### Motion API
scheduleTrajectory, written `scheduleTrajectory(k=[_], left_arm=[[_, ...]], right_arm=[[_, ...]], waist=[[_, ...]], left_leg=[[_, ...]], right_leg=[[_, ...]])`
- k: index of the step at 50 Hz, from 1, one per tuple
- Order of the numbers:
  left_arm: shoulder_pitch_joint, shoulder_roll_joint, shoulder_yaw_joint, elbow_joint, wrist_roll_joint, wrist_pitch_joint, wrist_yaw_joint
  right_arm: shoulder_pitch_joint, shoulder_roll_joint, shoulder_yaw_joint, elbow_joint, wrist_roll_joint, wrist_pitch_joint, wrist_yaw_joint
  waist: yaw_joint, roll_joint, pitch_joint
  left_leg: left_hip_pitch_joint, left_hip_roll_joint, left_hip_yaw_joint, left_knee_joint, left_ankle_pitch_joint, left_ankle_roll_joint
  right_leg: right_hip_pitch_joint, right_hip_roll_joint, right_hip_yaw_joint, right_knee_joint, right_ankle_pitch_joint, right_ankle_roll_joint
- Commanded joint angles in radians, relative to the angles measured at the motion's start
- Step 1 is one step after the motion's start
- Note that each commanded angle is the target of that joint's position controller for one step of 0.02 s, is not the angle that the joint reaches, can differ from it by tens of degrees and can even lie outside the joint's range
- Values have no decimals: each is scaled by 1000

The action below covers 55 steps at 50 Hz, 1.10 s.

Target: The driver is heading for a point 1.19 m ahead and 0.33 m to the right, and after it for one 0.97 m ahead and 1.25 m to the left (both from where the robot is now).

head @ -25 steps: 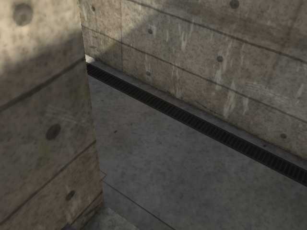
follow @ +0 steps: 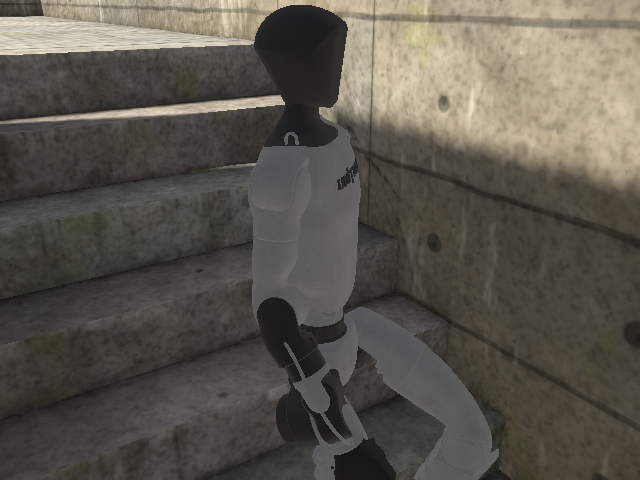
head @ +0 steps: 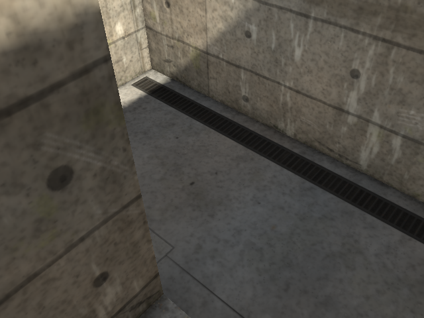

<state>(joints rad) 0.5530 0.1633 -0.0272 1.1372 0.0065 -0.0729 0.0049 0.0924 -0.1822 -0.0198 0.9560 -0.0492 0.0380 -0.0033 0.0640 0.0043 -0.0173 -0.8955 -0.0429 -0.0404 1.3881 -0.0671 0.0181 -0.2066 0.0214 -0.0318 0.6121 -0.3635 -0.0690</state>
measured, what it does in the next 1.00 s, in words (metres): goes down: left foot, then right foot 0.19 m lower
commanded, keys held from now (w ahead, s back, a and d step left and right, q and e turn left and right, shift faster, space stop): w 0.60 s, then no key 0.40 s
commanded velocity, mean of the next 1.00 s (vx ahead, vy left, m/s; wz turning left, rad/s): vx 0.36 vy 0.00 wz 0.01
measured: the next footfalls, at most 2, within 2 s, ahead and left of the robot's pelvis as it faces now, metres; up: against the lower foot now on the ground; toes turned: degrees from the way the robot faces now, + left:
left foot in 0.22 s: +0.18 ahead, +0.13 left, +0.00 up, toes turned +3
right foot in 0.74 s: +0.38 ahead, -0.05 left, -0.19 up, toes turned -1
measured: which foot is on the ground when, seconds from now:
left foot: up 0.00-0.20, down 0.22-0.74, up 0.76-1.00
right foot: down 0.00-0.22, up 0.24-0.72, down 0.74-1.00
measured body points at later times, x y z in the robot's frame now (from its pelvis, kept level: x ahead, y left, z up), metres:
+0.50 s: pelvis +0.19 +0.05 -0.01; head +0.20 +0.06 +0.44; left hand +0.26 +0.31 -0.16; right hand +0.08 -0.19 -0.15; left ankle +0.14 +0.12 -0.73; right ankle +0.29 -0.13 -0.69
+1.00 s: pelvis +0.37 +0.01 -0.20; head +0.40 +0.01 +0.25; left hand +0.32 +0.24 -0.36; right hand +0.47 -0.22 -0.35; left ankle +0.51 +0.12 -0.85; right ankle +0.34 -0.05 -0.92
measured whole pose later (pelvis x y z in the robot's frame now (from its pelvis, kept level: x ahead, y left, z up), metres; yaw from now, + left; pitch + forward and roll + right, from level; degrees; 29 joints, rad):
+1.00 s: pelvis +0.37 +0.01 -0.20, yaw +0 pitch -2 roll -2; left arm 0.39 0.16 -0.03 1.09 -0.02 -0.05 0.03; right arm 0.15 -0.19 -0.01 0.98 -0.03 0.00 -0.06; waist 0.02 0.04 0.07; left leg -0.75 0.03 0.00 1.12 -0.09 0.00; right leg -0.22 0.11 -0.07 0.64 -0.40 -0.10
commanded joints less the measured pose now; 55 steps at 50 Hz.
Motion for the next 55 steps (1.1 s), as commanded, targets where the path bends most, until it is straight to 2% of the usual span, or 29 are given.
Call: scheduleTrajectory(k=[1,3,5,8,10,11,12,13,15,18,22,25,32,34,35,36,37,38,39,40,42,43,44,46,47,49,50,54,55], left_arm=[[-154,176,25,-83,-16,-39,1],[-109,196,39,-60,-9,-19,-10],[-69,160,38,-61,2,10,-10],[6,177,53,-60,23,44,2],[-9,196,66,-61,26,42,5],[-64,196,66,-98,15,28,5],[-45,96,56,-131,-9,23,-7],[-94,160,73,-136,22,28,-4],[-147,154,74,-153,24,47,1],[-132,168,91,-134,38,73,-12],[-263,107,81,-192,44,102,-30],[-381,119,79,-239,44,97,-33],[-490,107,72,-280,34,77,-27],[-433,90,67,-254,23,68,-20],[-341,91,73,-218,4,58,-20],[-122,120,92,-141,-21,53,-16],[7,150,107,-80,-23,54,-18],[109,208,116,-61,-20,38,-22],[-16,227,93,-107,-11,33,-16],[-37,195,86,-129,-15,35,-21],[-87,158,68,-132,2,37,4],[-137,201,74,-141,21,30,31],[-178,123,46,-140,30,20,34],[-250,77,12,-140,13,6,34],[-291,82,6,-149,-13,-2,40],[-290,144,19,-126,-44,-2,27],[-291,156,20,-103,-42,2,20],[-247,129,29,-106,-12,28,-12],[-138,143,46,-105,0,41,-15]], right_arm=[[-138,-44,-1,-87,13,-15,17],[-116,-68,-8,-87,21,-3,25],[-148,-99,-12,-98,38,-11,22],[-188,-39,10,-106,47,-26,11],[122,-51,-2,-4,44,-36,-5],[299,-101,-19,20,16,-57,-14],[429,-220,-45,66,2,-61,-16],[500,-224,-52,110,35,-67,2],[312,-148,-45,69,37,-84,-6],[273,-88,-39,48,11,-109,-16],[321,-59,-36,109,57,-127,-60],[383,-118,-35,110,43,-110,-76],[444,-140,-30,92,19,-96,-73],[431,-113,-16,103,33,-74,-93],[430,-104,-5,105,18,-64,-95],[391,-125,-11,111,3,-52,-101],[407,-137,-25,129,6,-50,-87],[470,-60,-26,126,38,-65,-76],[482,-91,-27,77,78,-79,-91],[449,-87,-23,75,84,-82,-100],[337,-65,-21,70,25,-62,-90],[316,-74,-10,38,18,-47,-80],[246,-75,-13,49,0,-37,-86],[178,-70,-15,23,21,-39,-75],[148,-48,-2,0,7,-43,-56],[183,-7,12,36,18,-38,-39],[282,-25,7,79,21,-23,-42],[304,-103,5,102,19,-20,-61],[315,-149,-3,115,29,-32,-63]], waist=[[-58,-106,144],[-45,-211,120],[-18,-167,187],[32,-93,223],[-82,-65,127],[-165,24,7],[-140,262,-74],[-176,150,-48],[-97,58,68],[-45,72,45],[-35,114,54],[-80,66,84],[-137,31,191],[-129,13,184],[-94,-17,162],[4,-7,89],[64,-131,40],[63,-316,-45],[-37,-274,-45],[-19,-175,-83],[-48,-25,-29],[-66,-50,-44],[-76,44,32],[-118,42,132],[-138,54,118],[-131,-79,24],[-163,-141,-35],[-153,-67,144],[-112,66,136]], left_leg=[[274,64,51,-462,203,-32],[379,61,49,-378,154,-16],[305,74,61,-513,54,-1],[415,3,187,-785,-372,-13],[755,-20,150,-912,-284,-9],[1002,151,-80,-914,-98,53],[1198,385,-493,-1023,-13,211],[1132,405,-567,-1039,-65,271],[909,353,-339,-1075,-68,250],[766,236,-123,-1048,147,201],[636,156,-6,-905,14,136],[586,188,-95,-786,-162,169],[511,195,-185,-534,-250,188],[424,189,-155,-416,-122,173],[416,180,-136,-310,-64,173],[449,153,-98,-106,37,170],[365,57,12,156,-77,135],[99,-126,94,686,-832,60],[-178,-58,95,771,-823,57],[-237,-29,99,739,-806,56],[-252,20,38,699,-689,56],[-214,75,1,541,-584,17],[-192,78,-36,450,-492,-8],[-52,79,-12,27,-223,-50],[230,90,53,-285,42,-47],[584,55,57,-445,160,-23],[645,60,13,-307,197,-3],[687,60,36,-672,-26,34],[817,127,-36,-754,455,56]], right_leg=[[-269,-235,294,-401,-74,-142],[-199,-265,290,-396,85,-154],[-53,-257,256,-388,96,-162],[75,-254,221,-321,360,-175],[41,-194,147,-41,624,-128],[-124,-126,78,231,479,-79],[-478,42,48,514,-218,-26],[-567,56,207,615,-277,-36],[-524,-41,203,592,-90,-24],[-392,-31,199,524,191,26],[-353,-21,178,270,574,70],[-388,-9,157,211,702,75],[-343,1,117,77,756,63],[-153,-10,69,-4,725,53],[-50,-27,62,-90,705,43],[114,-85,96,-292,776,17],[338,-57,16,-384,863,32],[602,-223,145,-115,1442,-55],[681,-329,262,42,1582,-115],[654,-368,265,-13,1549,-176],[408,-368,321,-74,1184,-261],[270,-449,450,-131,691,-338],[138,-376,395,-131,636,-299],[-117,-219,268,-137,535,-197],[-307,-164,198,-206,473,-148],[-334,-158,190,-216,628,-89],[-282,-191,223,-149,744,-83],[-174,-144,176,-31,827,-33],[-210,-79,162,80,659,8]])
Keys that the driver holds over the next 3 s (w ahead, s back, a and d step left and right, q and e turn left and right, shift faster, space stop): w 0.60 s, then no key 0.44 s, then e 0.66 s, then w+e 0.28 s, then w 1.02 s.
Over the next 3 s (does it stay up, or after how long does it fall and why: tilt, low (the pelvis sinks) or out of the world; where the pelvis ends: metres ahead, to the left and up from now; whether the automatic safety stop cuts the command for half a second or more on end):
stays up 0.93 -0.17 -0.38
